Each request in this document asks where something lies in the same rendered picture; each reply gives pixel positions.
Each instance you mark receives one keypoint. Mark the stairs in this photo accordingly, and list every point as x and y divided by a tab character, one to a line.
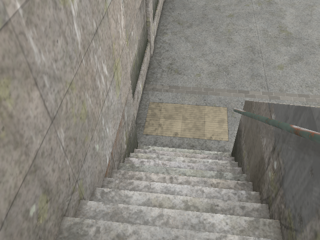
162	193

